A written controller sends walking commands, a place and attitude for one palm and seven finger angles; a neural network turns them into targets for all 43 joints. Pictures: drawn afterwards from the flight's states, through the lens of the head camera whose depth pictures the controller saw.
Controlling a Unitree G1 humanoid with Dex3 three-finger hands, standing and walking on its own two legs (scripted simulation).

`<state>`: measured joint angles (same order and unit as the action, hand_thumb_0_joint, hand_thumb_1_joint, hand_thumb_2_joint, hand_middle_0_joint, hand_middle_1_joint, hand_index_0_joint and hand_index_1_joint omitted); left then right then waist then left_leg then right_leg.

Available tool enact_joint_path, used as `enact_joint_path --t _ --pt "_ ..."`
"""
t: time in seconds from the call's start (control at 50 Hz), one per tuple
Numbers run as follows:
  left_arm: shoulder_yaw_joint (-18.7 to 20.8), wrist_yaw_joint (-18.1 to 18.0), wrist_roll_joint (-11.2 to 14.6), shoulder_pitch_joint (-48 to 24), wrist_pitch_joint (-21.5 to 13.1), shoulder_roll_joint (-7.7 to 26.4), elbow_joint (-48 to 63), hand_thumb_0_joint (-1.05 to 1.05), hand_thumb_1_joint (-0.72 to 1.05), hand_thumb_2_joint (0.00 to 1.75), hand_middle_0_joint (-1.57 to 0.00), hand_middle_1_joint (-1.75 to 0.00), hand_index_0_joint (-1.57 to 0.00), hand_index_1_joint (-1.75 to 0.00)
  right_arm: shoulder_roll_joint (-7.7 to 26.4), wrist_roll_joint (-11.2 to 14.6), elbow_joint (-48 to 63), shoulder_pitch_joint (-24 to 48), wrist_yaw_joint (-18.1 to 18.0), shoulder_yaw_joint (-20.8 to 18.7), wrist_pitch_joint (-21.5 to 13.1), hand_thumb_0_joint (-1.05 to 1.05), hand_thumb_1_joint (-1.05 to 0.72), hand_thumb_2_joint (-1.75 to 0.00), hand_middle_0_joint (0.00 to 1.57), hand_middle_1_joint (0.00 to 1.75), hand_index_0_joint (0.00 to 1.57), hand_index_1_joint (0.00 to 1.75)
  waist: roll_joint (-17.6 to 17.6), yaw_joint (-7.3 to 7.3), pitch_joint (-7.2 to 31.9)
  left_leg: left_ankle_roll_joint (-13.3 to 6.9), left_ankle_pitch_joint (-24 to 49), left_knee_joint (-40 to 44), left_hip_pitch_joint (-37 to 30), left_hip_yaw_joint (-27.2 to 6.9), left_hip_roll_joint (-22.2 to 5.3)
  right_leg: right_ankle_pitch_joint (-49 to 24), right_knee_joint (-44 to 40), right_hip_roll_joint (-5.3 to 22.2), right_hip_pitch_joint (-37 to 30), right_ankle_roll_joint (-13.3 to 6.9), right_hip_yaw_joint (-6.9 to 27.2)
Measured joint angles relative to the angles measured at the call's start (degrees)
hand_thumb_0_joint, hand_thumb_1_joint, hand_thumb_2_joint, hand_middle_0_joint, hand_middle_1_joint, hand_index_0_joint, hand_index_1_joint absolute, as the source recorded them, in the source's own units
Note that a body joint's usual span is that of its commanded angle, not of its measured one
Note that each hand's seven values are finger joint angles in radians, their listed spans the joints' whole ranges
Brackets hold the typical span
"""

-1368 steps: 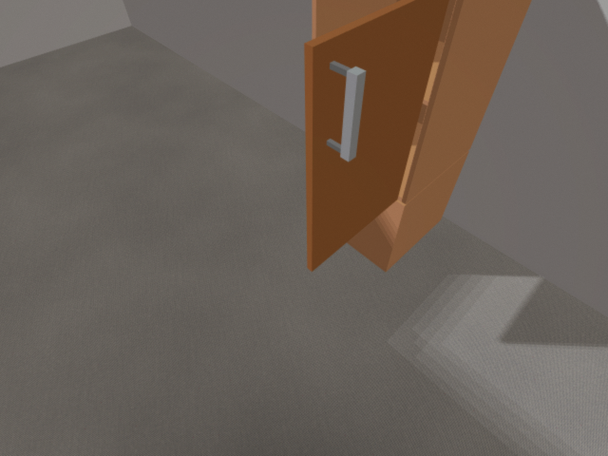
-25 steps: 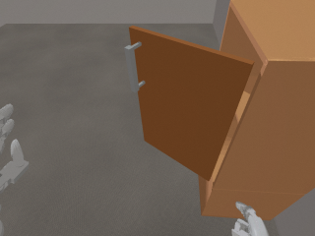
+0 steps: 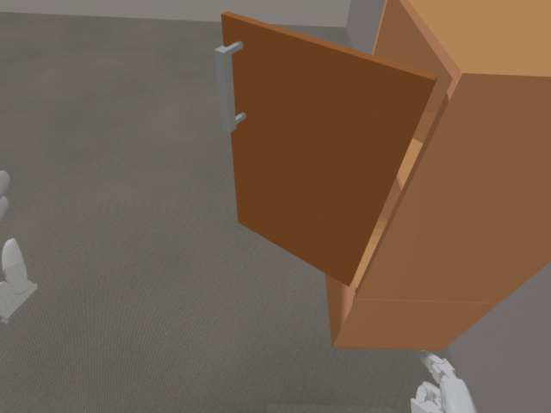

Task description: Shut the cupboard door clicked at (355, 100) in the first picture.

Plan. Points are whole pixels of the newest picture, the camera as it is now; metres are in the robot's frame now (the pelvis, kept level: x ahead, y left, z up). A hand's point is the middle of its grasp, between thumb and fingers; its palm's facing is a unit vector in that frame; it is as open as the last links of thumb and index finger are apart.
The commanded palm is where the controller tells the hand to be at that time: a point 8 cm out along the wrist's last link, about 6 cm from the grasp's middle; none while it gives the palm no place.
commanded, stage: step back with the hand held close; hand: left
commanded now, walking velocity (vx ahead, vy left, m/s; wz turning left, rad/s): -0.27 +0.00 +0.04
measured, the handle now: (233, 88) +0.65 +0.13 +0.14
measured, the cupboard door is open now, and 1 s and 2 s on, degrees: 57 57 57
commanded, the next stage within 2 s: stop stepping back and stand still in 0.92 s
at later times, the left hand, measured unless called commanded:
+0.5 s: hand (11, 316) +0.17 +0.26 +0.17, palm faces +0.42 -0.79 -0.45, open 7.4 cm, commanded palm +0.10 +0.31 +0.19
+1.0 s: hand (25, 412) +0.10 +0.20 +0.18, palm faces +0.22 -0.81 -0.55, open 7.4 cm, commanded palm +0.02 +0.26 +0.19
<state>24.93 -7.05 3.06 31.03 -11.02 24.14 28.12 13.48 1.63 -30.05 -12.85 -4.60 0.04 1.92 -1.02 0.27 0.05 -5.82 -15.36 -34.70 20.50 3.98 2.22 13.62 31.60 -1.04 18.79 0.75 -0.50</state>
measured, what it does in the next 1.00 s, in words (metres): walks backwards: right foot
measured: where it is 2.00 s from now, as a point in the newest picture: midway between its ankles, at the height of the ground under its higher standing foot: outside the picture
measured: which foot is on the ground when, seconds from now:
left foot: down 0.00-1.00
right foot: down 0.00-0.62, up 0.64-0.90, down 0.92-1.00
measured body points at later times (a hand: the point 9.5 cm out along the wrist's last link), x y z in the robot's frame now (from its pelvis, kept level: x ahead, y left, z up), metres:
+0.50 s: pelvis -0.04 +0.01 -0.01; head -0.02 +0.03 +0.44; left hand +0.14 +0.30 +0.20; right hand +0.12 -0.24 -0.08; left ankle +0.03 +0.05 -0.73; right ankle +0.03 -0.13 -0.73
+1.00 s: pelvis -0.13 -0.03 +0.00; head -0.07 -0.01 +0.45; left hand +0.08 +0.25 +0.21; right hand +0.09 -0.25 -0.06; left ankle +0.03 +0.05 -0.73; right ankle -0.22 -0.14 -0.73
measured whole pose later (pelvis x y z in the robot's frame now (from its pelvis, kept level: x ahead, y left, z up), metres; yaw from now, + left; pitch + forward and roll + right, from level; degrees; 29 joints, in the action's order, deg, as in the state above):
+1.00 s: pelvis -0.13 -0.03 +0.00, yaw -2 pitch +4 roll -4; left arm 27.1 -3.8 5.3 32.1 -14.8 30.4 35.2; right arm 9.5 0.3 -32.1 -2.8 -1.2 0.5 -3.7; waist -1.3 -0.1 -2.7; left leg -2.7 0.8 -23.7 30.5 2.9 -3.5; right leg 19.4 21.9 -5.6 6.6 -1.3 -0.8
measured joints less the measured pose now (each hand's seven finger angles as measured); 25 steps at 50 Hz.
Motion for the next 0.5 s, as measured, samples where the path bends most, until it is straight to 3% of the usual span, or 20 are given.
enact_joint_path --t 0.26,0.5 --pt "1.5 -0.1 -1.7 -3.2 -3.0 -0.9 0.3 0.02 0.89 0.90 -0.21 -0.30 -0.22 -0.30 -0.5 -0.9 -1.3 -0.8 0.3 0.3 -3.3 0.01 -0.90 -0.90 0.20 0.30 0.20 0.30 0.8 0.63 -1.6 -0.6 0.1 -3.8 2.8 0.0 -0.1 -0.2 3.6 0.1 2.6 0.3 -0.3" --pt "1.6 -0.2 -2.1 -1.9 -5.4 0.1 3.2 0.02 0.89 0.90 -0.21 -0.30 -0.22 -0.30 -0.7 -1.6 -2.2 -0.1 1.1 -0.4 -3.2 0.01 -0.90 -0.90 0.20 0.30 0.20 0.30 1.9 -0.93 -1.3 -0.1 0.7 -5.1 6.0 -0.4 -0.6 -1.5 3.5 -0.4 5.1 0.1 -0.7"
